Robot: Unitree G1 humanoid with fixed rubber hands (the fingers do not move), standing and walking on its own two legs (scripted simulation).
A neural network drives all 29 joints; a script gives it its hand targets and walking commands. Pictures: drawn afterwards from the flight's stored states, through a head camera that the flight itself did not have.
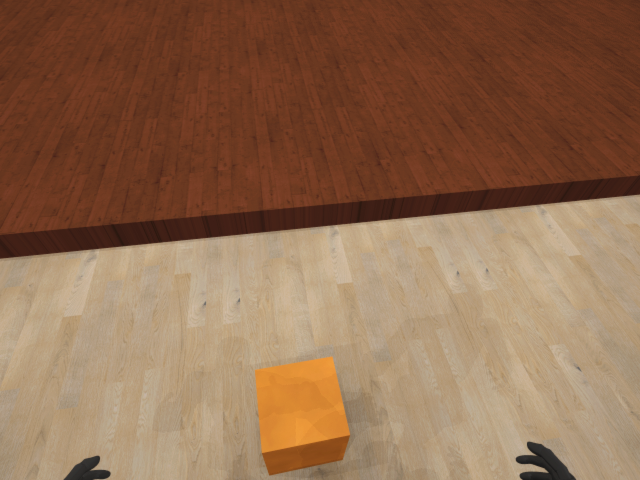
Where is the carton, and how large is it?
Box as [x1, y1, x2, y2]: [255, 357, 349, 475]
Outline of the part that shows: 332,357 255,370 261,448 269,475 342,459 348,440 349,432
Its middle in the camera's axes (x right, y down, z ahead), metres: -0.05 +0.50 +1.07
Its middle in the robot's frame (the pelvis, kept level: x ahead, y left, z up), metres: +0.39 +0.03 -0.65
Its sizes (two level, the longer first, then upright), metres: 0.210 0.200 0.250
